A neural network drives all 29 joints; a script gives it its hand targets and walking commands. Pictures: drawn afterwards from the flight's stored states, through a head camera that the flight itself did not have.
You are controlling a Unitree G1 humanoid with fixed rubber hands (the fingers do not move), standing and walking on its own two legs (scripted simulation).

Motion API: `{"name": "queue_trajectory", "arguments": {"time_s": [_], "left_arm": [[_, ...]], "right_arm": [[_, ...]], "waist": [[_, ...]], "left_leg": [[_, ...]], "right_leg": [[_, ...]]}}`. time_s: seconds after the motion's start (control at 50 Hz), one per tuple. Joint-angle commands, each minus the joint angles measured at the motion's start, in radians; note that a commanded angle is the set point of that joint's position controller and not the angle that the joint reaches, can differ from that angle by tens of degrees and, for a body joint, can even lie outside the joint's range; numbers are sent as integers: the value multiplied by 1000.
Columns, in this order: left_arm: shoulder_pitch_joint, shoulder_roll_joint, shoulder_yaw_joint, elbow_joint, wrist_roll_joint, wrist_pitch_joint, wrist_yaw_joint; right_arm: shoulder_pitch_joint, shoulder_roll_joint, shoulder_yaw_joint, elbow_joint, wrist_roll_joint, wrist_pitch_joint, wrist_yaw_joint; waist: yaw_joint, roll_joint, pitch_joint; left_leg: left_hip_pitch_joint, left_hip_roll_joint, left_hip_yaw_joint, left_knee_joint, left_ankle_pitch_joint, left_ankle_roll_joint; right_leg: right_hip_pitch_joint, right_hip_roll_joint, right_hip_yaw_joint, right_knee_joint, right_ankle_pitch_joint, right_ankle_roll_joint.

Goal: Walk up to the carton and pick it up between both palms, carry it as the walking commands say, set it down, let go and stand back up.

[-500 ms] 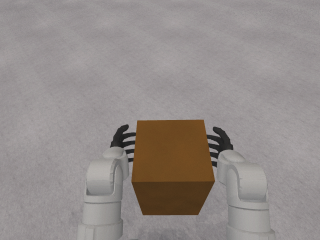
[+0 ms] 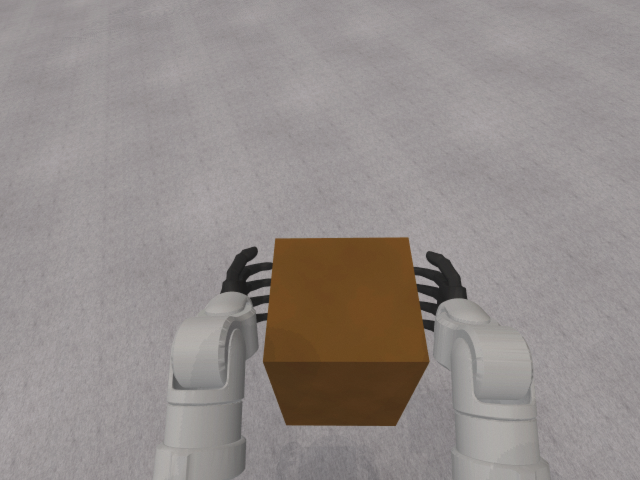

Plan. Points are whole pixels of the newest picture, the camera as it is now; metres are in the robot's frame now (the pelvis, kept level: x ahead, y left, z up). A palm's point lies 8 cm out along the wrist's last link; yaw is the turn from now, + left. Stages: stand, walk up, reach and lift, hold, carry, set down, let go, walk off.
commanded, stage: carry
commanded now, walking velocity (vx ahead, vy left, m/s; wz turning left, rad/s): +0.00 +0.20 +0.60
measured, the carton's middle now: (341, 340) +0.30 +0.00 +0.01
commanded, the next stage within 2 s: none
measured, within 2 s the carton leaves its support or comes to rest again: neither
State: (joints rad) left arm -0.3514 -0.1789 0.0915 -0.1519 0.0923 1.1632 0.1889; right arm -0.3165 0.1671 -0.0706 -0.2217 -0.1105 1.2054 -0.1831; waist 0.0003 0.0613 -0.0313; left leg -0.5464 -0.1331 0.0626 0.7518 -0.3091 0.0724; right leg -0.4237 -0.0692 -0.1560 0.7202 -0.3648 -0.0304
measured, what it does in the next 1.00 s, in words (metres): steps to the left, turning left: left foot, then right foot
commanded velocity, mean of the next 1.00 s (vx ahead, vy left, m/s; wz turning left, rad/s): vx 0.00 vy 0.20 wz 0.60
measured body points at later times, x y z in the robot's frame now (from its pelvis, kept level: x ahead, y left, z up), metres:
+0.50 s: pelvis -0.05 +0.16 +0.00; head -0.02 +0.18 +0.45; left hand +0.19 +0.39 +0.06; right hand +0.28 +0.16 +0.07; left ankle -0.01 +0.25 -0.72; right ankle -0.02 +0.06 -0.66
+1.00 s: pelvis -0.15 +0.30 +0.00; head -0.15 +0.30 +0.45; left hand +0.04 +0.58 +0.10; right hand +0.18 +0.38 +0.10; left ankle -0.19 +0.45 -0.72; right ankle -0.04 +0.12 -0.71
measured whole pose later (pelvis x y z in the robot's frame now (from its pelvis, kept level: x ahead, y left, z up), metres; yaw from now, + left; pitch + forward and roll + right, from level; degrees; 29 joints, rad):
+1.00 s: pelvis -0.15 +0.30 +0.00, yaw +36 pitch +2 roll +3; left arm -0.37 -0.18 0.12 -0.14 0.13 1.18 0.17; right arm -0.37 0.19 -0.10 -0.17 -0.10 1.21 -0.20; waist -0.04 -0.03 -0.06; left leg -0.40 0.05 0.13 0.57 -0.20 -0.01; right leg -0.35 -0.39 -0.24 0.68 -0.30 0.15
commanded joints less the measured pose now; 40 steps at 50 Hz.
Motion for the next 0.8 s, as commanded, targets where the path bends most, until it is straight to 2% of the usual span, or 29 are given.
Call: {"name": "queue_trajectory", "arguments": {"time_s": [0.0, 0.02, 0.04, 0.08, 0.1, 0.14, 0.2, 0.22, 0.24, 0.26, 0.28, 0.3, 0.32, 0.36, 0.4, 0.46, 0.52, 0.56, 0.58, 0.6, 0.62, 0.64, 0.66, 0.68, 0.7, 0.72, 0.74, 0.76, 0.78], "left_arm": [[-377, -1058, -610, -32, -396, 13, -282], [-393, -1057, -601, -37, -381, 7, -280], [-389, -1051, -589, -25, -366, 5, -277], [-402, -1030, -577, -37, -362, 1, -273], [-399, -1017, -570, -46, -359, 0, -270], [-375, -1000, -566, -34, -350, 8, -267], [-340, -984, -562, -7, -338, 16, -266], [-337, -984, -564, -5, -335, 17, -265], [-337, -985, -568, -2, -334, 17, -263], [-339, -985, -575, -1, -333, 19, -263], [-351, -975, -581, 0, -329, 20, -263], [-387, -977, -598, 4, -335, 27, -271], [-413, -1020, -622, 18, -355, 16, -277], [-490, -1071, -686, -63, -421, -4, -281], [-527, -1073, -714, -130, -456, -12, -278], [-499, -1044, -725, -178, -468, -12, -272], [-443, -1024, -706, -147, -457, 3, -277], [-432, -1022, -690, -120, -447, 10, -282], [-427, -1024, -679, -103, -440, 12, -283], [-413, -1027, -664, -84, -430, 14, -284], [-394, -1031, -644, -64, -417, 15, -284], [-374, -1025, -621, -48, -399, 14, -285], [-303, -1041, -575, 16, -360, 3, -284], [-339, -1047, -608, -8, -380, 10, -288], [-388, -1046, -614, -39, -388, 5, -288], [-414, -1038, -607, -47, -385, 5, -288], [-415, -1022, -594, -37, -375, 7, -285], [-419, -1012, -587, -39, -375, 8, -283], [-417, -1000, -580, -43, -375, 9, -282]], "right_arm": [[-557, 1016, 652, -101, 428, -24, 253], [-565, 1033, 662, -94, 446, -24, 254], [-546, 1042, 667, -69, 449, -22, 256], [-539, 1052, 670, -46, 450, -23, 254], [-548, 1051, 673, -51, 450, -24, 251], [-523, 1044, 669, -36, 436, -20, 248], [-502, 1027, 650, -5, 419, -10, 248], [-499, 1023, 643, 5, 417, -7, 251], [-483, 1020, 635, 22, 415, -5, 255], [-457, 1016, 624, 43, 411, -4, 260], [-444, 1015, 613, 59, 407, -5, 266], [-420, 998, 579, 107, 379, -14, 265], [-450, 1031, 594, 79, 393, -24, 264], [-451, 1061, 591, 34, 390, -45, 263], [-425, 1062, 574, -4, 382, -61, 256], [-386, 1047, 582, -57, 383, -69, 248], [-361, 1028, 602, -68, 380, -58, 243], [-379, 1022, 619, -72, 387, -50, 244], [-395, 1020, 629, -75, 393, -45, 245], [-420, 1018, 639, -78, 399, -40, 246], [-449, 1017, 649, -80, 406, -35, 246], [-469, 1019, 656, -75, 412, -29, 247], [-501, 1012, 682, -75, 424, -17, 251], [-516, 1018, 671, -56, 423, -19, 257], [-555, 1036, 679, -82, 451, -28, 255], [-554, 1041, 683, -75, 456, -26, 254], [-539, 1042, 683, -49, 452, -23, 252], [-536, 1047, 683, -34, 455, -22, 248], [-542, 1046, 684, -32, 452, -21, 244]], "waist": [[10, -255, -329], [12, -142, -330], [12, -132, -311], [9, -222, -295], [10, -259, -294], [10, -296, -296], [18, -363, -308], [19, -372, -315], [12, -346, -334], [-5, -244, -369], [-27, -92, -366], [-39, 263, -351], [-22, 252, -391], [-20, 113, -416], [-17, 113, -420], [-20, 101, -403], [-24, 70, -402], [-25, 53, -401], [-24, 53, -402], [-16, 60, -408], [4, 40, -416], [27, -80, -425], [33, -589, -405], [-1, -348, -300], [1, -175, -309], [3, -104, -308], [3, -150, -287], [1, -208, -280], [2, -252, -273]], "left_leg": [[-231, 171, -147, 470, -206, -60], [-219, 188, -141, 477, -147, -69], [-209, 195, -102, 457, -95, -85], [-153, 171, 2, 352, -59, -109], [-118, 167, 27, 296, -66, -111], [-26, 161, 76, 141, -78, -102], [66, 142, 137, -48, -32, -88], [94, 141, 144, -120, -13, -81], [159, 131, 148, -225, 31, -75], [303, 123, 135, -339, 120, -67], [460, 198, 15, -365, 244, -34], [590, 438, -344, -307, 826, 91], [606, 459, -356, -246, 982, 146], [565, 389, -230, -205, 858, 124], [500, 342, -184, -241, 645, 119], [432, 322, -217, -319, 400, 126], [398, 333, -300, -372, 326, 122], [369, 331, -341, -391, 369, 97], [340, 318, -346, -395, 410, 68], [287, 290, -324, -398, 441, 19], [190, 238, -264, -378, 429, -55], [13, 169, -191, -266, 300, -130], [-126, 38, -65, 215, -200, -155], [-226, 138, -123, 417, -193, -95], [-198, 157, -151, 480, -141, -80], [-200, 165, -116, 493, -84, -85], [-207, 173, -75, 456, -41, -98], [-185, 160, -13, 414, -18, -114], [-155, 155, 19, 357, -17, -118]], "right_leg": [[381, -552, 492, -365, 665, -191], [387, -494, 375, -335, 602, -146], [396, -427, 254, -304, 602, -99], [387, -332, 78, -257, 690, -50], [372, -319, 36, -243, 728, -39], [338, -310, -27, -221, 742, -23], [352, -345, -48, -208, 699, 6], [359, -359, -46, -194, 683, 19], [351, -357, -60, -137, 647, 42], [279, -322, -90, -26, 541, 80], [74, -284, -72, 124, 192, 117], [-272, -103, -123, 319, -387, 181], [-278, -103, -4, 457, -464, 153], [-292, -100, 44, 512, -324, 140], [-238, -85, 54, 480, -161, 132], [-155, -59, 50, 375, -97, 119], [-80, -31, 56, 247, -89, 97], [-8, -13, 65, 151, -93, 77], [52, -8, 68, 78, -95, 63], [154, -11, 58, -36, -86, 46], [326, -30, 37, -219, -11, 23], [543, -176, 156, -395, 81, -21], [495, -594, 600, -447, 322, -190], [389, -600, 505, -435, 512, -180], [373, -538, 398, -387, 510, -143], [375, -469, 270, -349, 503, -97], [396, -410, 169, -321, 545, -62], [398, -354, 81, -292, 614, -44], [382, -327, 24, -264, 683, -32]]}}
